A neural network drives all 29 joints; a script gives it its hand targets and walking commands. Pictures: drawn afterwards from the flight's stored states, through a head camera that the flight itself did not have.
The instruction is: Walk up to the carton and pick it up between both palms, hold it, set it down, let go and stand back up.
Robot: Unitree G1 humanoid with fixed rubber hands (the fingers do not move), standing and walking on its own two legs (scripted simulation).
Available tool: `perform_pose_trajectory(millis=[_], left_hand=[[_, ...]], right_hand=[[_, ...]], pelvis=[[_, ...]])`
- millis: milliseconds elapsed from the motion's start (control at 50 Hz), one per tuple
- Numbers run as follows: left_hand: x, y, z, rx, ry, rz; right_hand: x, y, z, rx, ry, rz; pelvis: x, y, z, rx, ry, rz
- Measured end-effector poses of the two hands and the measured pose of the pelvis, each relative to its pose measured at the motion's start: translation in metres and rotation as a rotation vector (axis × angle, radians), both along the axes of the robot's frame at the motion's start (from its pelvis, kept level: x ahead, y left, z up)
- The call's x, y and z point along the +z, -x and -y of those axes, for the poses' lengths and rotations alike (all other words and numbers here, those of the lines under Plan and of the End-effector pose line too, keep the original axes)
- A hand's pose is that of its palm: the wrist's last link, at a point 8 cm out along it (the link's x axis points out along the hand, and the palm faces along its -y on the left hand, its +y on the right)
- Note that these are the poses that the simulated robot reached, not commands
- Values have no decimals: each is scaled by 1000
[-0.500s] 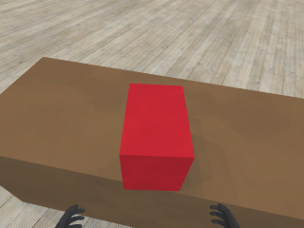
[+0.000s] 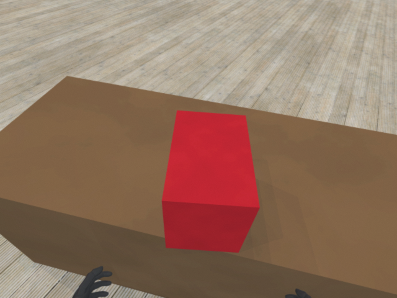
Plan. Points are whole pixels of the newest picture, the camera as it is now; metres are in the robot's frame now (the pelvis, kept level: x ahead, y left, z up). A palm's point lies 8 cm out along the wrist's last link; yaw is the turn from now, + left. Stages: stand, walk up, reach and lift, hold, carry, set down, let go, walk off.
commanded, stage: stand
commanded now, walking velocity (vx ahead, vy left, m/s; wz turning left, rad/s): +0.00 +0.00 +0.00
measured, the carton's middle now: (206, 179) +0.43 -0.02 -0.03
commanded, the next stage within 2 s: none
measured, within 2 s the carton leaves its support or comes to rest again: neither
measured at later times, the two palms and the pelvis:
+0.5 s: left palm out of the picture +0.00 +0.24 -0.14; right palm out of the picture +0.05 -0.23 -0.13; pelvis -0.01 +0.00 +0.00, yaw +6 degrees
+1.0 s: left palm out of the picture -0.07 +0.20 -0.15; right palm out of the picture +0.00 -0.22 -0.14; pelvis -0.01 -0.01 +0.00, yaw +7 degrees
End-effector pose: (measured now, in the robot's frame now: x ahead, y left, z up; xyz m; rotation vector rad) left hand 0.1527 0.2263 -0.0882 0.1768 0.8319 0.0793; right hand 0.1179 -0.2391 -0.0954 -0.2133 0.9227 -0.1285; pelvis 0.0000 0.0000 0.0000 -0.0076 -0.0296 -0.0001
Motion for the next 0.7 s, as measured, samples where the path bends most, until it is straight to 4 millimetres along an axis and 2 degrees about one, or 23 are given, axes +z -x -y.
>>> perform_pose_trajectory(millis=[120, 240, 460, 700], left_hand=[[-18, 48, -21, 91, -36, -116], [-31, 90, -27, 167, -39, -208], [-48, 146, -15, 252, 4, -325], [-58, 201, 3, 299, 39, -485]], right_hand=[[-22, 36, 3, -16, -18, -160], [-31, 52, -4, -2, -28, -215], [-33, 63, -8, 1, -13, -239], [-40, 98, -11, -9, -21, -357]], pelvis=[[-4, 0, 0, 32, 10, -33], [-6, 0, 1, 57, 12, -37], [-4, 4, 1, 92, 13, -22], [-2, 9, 5, 112, 13, -13]])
